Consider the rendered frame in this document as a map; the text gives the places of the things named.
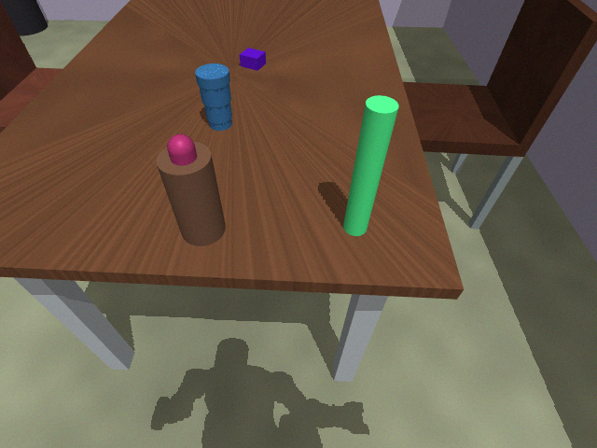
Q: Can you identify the table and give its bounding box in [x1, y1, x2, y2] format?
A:
[0, 0, 464, 382]

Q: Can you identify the chair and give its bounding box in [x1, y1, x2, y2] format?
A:
[403, 0, 597, 229]
[0, 1, 62, 132]

